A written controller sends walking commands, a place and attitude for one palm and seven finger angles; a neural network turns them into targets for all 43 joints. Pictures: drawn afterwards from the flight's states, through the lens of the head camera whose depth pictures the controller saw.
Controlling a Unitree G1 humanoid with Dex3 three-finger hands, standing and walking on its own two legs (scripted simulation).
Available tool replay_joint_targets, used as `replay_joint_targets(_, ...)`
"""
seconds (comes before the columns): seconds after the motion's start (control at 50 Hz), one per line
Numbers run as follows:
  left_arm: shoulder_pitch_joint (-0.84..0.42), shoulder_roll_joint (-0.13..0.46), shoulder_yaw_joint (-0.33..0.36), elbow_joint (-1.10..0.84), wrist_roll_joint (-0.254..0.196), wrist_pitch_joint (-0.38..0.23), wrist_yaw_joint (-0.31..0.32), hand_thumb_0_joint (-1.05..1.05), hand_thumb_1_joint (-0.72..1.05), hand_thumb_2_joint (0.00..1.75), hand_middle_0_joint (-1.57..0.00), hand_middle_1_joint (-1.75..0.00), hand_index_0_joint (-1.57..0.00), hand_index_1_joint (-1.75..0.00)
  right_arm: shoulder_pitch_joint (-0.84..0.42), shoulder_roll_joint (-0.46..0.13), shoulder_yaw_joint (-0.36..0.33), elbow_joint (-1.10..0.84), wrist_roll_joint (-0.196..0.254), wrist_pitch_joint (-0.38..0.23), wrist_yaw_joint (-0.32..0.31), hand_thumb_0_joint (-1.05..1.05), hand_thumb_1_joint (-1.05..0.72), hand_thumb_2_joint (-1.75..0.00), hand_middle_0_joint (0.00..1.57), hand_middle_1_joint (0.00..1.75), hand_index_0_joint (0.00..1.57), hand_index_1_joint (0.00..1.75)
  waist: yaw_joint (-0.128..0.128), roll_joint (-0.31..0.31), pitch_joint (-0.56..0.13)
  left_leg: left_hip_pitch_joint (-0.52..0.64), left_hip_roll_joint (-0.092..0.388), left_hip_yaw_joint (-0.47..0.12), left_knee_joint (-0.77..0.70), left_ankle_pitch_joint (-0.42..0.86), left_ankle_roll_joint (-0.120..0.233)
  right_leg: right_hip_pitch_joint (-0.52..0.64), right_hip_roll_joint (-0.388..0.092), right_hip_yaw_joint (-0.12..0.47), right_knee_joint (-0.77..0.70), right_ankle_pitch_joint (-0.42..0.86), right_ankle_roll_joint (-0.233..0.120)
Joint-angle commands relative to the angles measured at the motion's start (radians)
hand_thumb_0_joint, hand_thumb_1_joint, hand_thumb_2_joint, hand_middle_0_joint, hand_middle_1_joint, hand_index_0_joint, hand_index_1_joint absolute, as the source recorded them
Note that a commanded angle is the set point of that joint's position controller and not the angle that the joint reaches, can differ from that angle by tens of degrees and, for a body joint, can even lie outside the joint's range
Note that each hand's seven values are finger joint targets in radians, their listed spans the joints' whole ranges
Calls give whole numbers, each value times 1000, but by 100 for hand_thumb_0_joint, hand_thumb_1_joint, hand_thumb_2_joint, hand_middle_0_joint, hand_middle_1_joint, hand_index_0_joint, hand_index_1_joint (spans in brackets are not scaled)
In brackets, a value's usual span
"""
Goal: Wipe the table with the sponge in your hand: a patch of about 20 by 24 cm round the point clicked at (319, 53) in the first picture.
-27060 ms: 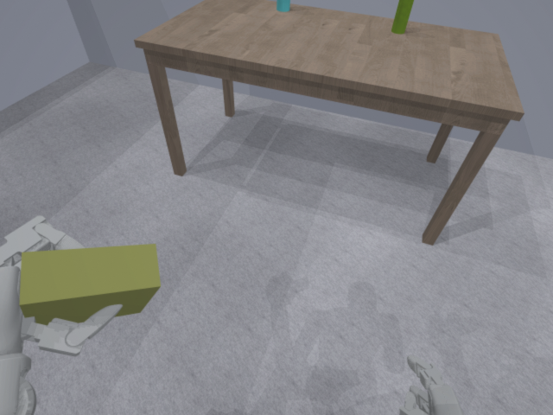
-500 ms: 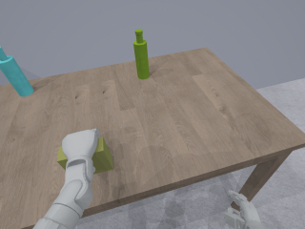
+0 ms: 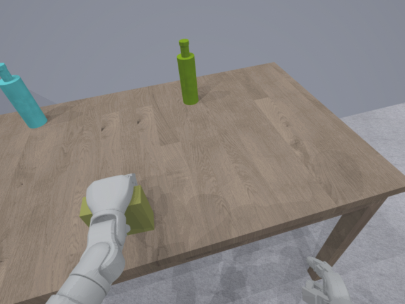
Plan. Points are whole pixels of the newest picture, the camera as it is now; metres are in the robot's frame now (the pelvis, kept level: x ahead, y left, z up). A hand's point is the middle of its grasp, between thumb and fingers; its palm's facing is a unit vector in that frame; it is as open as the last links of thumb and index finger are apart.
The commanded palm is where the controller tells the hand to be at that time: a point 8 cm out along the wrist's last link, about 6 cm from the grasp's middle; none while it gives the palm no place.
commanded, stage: slide across to the third lane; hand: left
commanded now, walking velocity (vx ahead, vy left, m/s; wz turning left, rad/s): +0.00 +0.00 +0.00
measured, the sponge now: (123, 218) +0.29 +0.23 +0.00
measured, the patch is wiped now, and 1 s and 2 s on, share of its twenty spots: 0.80 0.85 0.90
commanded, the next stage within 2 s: wipe forward along the third lane in 0.56 s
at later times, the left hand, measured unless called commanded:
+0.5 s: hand (144, 198) +0.32 +0.18 +0.03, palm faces -0.02 -0.04 -1.00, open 9.0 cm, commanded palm +0.29 +0.15 +0.08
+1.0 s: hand (150, 187) +0.35 +0.17 +0.03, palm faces -0.05 -0.03 -1.00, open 9.0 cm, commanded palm +0.33 +0.17 +0.07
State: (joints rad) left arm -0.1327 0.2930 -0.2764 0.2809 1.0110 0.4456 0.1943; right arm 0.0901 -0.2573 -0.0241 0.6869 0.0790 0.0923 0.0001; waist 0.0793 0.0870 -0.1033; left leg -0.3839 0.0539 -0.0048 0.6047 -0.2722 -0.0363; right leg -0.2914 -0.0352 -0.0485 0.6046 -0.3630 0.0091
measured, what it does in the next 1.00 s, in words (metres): stands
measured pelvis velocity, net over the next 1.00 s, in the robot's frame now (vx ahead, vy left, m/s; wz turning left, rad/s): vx -0.02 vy -0.01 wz -0.01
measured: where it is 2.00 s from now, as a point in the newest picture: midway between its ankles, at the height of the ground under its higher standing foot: outside the picture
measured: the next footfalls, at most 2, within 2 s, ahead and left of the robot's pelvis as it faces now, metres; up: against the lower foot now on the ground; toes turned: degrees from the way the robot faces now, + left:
none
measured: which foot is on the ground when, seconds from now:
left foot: down 0.00-1.00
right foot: down 0.00-1.00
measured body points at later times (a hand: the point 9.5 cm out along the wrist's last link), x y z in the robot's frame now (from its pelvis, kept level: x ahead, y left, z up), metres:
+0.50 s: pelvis -0.01 +0.00 +0.00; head -0.03 -0.04 +0.45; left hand +0.32 +0.18 +0.09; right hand +0.20 -0.22 -0.10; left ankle +0.02 +0.15 -0.73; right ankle -0.03 -0.13 -0.73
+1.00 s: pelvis -0.02 -0.01 +0.00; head -0.02 -0.04 +0.45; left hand +0.35 +0.17 +0.09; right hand +0.17 -0.25 -0.11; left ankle +0.02 +0.15 -0.73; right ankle -0.03 -0.13 -0.73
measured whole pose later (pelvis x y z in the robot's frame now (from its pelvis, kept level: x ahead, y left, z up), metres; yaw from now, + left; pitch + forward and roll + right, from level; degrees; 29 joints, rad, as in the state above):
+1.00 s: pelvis -0.02 -0.01 +0.00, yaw +0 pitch +5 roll +0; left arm -0.52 0.17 -0.30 0.75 1.00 0.47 0.26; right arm 0.09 -0.24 -0.02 0.75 0.07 0.12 -0.01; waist 0.05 0.06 -0.12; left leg -0.44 0.07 -0.01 0.59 -0.23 -0.04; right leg -0.37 -0.02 -0.05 0.63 -0.34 -0.01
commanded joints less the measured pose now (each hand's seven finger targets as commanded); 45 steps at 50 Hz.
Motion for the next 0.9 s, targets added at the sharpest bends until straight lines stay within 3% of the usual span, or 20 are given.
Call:
replay_joint_targets(0.0, -245, -27, -27, -98, -34, -44, -1, 0, 10, 130, -120, -160, -120, -160, -198, -91, -23, -152, 6, -67, -4, 0, -90, -90, 20, 30, 20, 30, -31, -148, -116, 172, -62, 13, -62, 162, 67, -54, 63, -17, -109, 262, -57)
replay_joint_targets(0.02, -256, -14, -13, -96, -33, -45, 4, 0, 10, 130, -120, -160, -120, -160, -202, -94, -25, -151, 4, -68, -3, 0, -90, -90, 20, 30, 20, 30, -26, -143, -109, 174, -57, 5, -70, 157, 63, -57, 67, -16, -112, 244, -62)
replay_joint_targets(0.04, -261, -74, -61, -95, -41, -45, 7, 0, 10, 130, -120, -160, -120, -160, -199, -86, -25, -157, 6, -73, -1, 0, -90, -90, 20, 30, 20, 30, -29, -142, -128, 178, -59, 11, -68, 160, 66, -52, 67, -26, -103, 248, -60)
replay_joint_targets(0.12, -292, -24, -12, -40, -35, -36, 24, 0, 10, 130, -120, -160, -120, -160, -203, -95, -29, -134, 4, -69, 3, 0, -90, -90, 20, 30, 20, 30, -19, -173, -143, 175, -57, 10, -72, 163, 60, -40, 65, -15, -112, 260, -61)
replay_joint_targets(0.16, -358, -99, -84, -28, -37, -32, 27, 0, 10, 130, -120, -160, -120, -160, -210, -81, -23, -136, 10, -70, 6, 0, -90, -90, 20, 30, 20, 30, -36, -172, -130, 176, -58, 14, -73, 152, 62, -60, 64, -28, -110, 242, -58)
replay_joint_targets(0.22, -378, -48, -32, 13, -35, -20, 40, 0, 10, 130, -120, -160, -120, -160, -212, -90, -27, -126, 5, -64, 7, 0, -90, -90, 20, 30, 20, 30, -17, -157, -150, 172, -59, 12, -82, 137, 58, -48, 67, -19, -115, 222, -64)
replay_joint_targets(0.28, -428, -114, -89, 56, -35, -11, 43, 0, 10, 130, -120, -160, -120, -160, -214, -81, -23, -123, 8, -62, 10, 0, -90, -90, 20, 30, 20, 30, -33, -171, -137, 167, -61, 22, -73, 134, 59, -60, 63, -25, -114, 227, -60)
replay_joint_targets(0.32, -424, -60, -32, 76, -35, -5, 52, 0, 10, 130, -120, -160, -120, -160, -211, -88, -26, -118, 4, -58, 11, 0, -90, -90, 20, 30, 20, 30, -16, -173, -161, 162, -61, 17, -79, 133, 56, -43, 66, -19, -116, 221, -64)
replay_joint_targets(0.38, -494, -140, -108, 105, -38, 2, 54, 0, 10, 130, -120, -160, -120, -160, -216, -76, -21, -119, 9, -56, 14, 0, -90, -90, 20, 30, 20, 30, -40, -161, -138, 162, -61, 25, -75, 120, 59, -70, 63, -27, -117, 210, -60)
replay_joint_targets(0.42, -498, -81, -44, 133, -40, 8, 62, 0, 10, 130, -120, -160, -120, -160, -208, -86, -26, -108, 5, -53, 14, 0, -90, -90, 20, 30, 20, 30, -24, -170, -158, 157, -61, 23, -78, 127, 56, -51, 65, -19, -121, 221, -64)
replay_joint_targets(0.46, -527, -158, -114, 143, -37, 11, 63, 0, 10, 130, -120, -160, -120, -160, -212, -74, -22, -115, 9, -52, 18, 0, -90, -90, 20, 30, 20, 30, -40, -162, -157, 157, -62, 25, -72, 129, 57, -65, 63, -29, -110, 222, -62)
replay_joint_targets(0.52, -494, -109, -53, 178, -35, 17, 72, 0, 10, 130, -120, -160, -120, -160, -203, -83, -31, -108, 2, -45, 23, 0, -90, -90, 20, 30, 20, 30, -15, -171, -186, 153, -61, 25, -73, 147, 56, -40, 65, -23, -109, 245, -67)
replay_joint_targets(0.56, -488, -145, -87, 165, -38, 17, 72, 0, 10, 130, -120, -160, -120, -160, -210, -77, -30, -118, 4, -42, 26, 0, -90, -90, 20, 30, 20, 30, -27, -190, -183, 152, -63, 38, -61, 162, 60, -31, 58, -23, -107, 281, -60)
replay_joint_targets(0.62, -435, -80, -20, 168, -46, 32, 76, 0, 10, 130, -120, -160, -120, -160, -214, -86, -30, -118, 2, -32, 26, 0, -90, -90, 20, 30, 20, 30, -5, -197, -179, 139, -63, 37, -72, 158, 57, -9, 59, -12, -122, 282, -59)
replay_joint_targets(0.66, -498, -121, -70, 174, -42, 36, 77, 0, 10, 130, -120, -160, -120, -160, -215, -79, -25, -116, 8, -32, 22, 0, -90, -90, 20, 30, 20, 30, -31, -190, -143, 138, -64, 44, -71, 138, 61, -39, 56, -15, -125, 260, -53)
replay_joint_targets(0.7, -524, -103, -56, 215, -34, 43, 79, 0, 10, 130, -120, -160, -120, -160, -208, -84, -24, -104, 7, -31, 17, 0, -90, -90, 20, 30, 20, 30, -32, -184, -128, 130, -65, 43, -75, 119, 60, -57, 56, -12, -129, 232, -54)
replay_joint_targets(0.72, -524, -43, -1, 233, -32, 45, 81, 0, 10, 130, -120, -160, -120, -160, -203, -91, -27, -96, 4, -29, 11, 0, -90, -90, 20, 30, 20, 30, -24, -196, -130, 125, -63, 39, -79, 114, 59, -49, 58, -3, -139, 225, -55)
replay_joint_targets(0.78, -558, -74, -34, 277, -18, 44, 77, 0, 10, 130, -120, -160, -120, -160, -186, -88, -22, -93, 5, -27, 3, 0, -90, -90, 20, 30, 20, 30, -41, -178, -129, 116, -67, 46, -73, 108, 60, -67, 54, -8, -127, 223, -53)
replay_joint_targets(0.82, -585, -2, 30, 330, -1, 43, 78, 0, 10, 130, -120, -160, -120, -160, -168, -98, -24, -74, 0, -21, -6, 0, -90, -90, 20, 30, 20, 30, -37, -188, -124, 100, -66, 40, -75, 92, 58, -76, 56, 3, -134, 199, -55)
replay_joint_targets(0.88, -632, -33, 0, 396, 1, 34, 75, 0, 10, 130, -120, -160, -120, -160, -144, -96, -21, -72, 1, -21, -17, 0, -90, -90, 20, 30, 20, 30, -61, -199, -121, 82, -65, 50, -61, 75, 61, -102, 51, 4, -127, 191, -47)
